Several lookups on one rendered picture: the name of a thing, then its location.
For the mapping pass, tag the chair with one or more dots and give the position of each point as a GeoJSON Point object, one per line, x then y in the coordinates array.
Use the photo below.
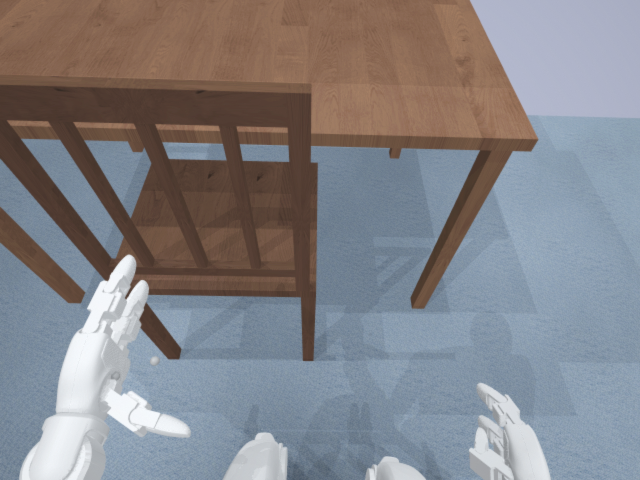
{"type": "Point", "coordinates": [200, 227]}

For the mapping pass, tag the right robot hand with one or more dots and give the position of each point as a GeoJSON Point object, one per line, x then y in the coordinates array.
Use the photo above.
{"type": "Point", "coordinates": [517, 452]}

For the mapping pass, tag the left robot forearm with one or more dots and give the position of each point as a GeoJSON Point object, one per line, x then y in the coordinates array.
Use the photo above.
{"type": "Point", "coordinates": [71, 448]}

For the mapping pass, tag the left robot hand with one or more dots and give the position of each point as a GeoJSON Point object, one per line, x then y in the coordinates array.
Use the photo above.
{"type": "Point", "coordinates": [100, 348]}

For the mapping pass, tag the robot left thigh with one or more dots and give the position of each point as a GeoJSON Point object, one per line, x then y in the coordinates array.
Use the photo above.
{"type": "Point", "coordinates": [260, 459]}

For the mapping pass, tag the robot left shin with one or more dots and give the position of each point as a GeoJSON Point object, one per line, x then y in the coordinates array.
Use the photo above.
{"type": "Point", "coordinates": [264, 436]}

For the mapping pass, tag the table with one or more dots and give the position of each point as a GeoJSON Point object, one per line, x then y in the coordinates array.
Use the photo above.
{"type": "Point", "coordinates": [416, 74]}

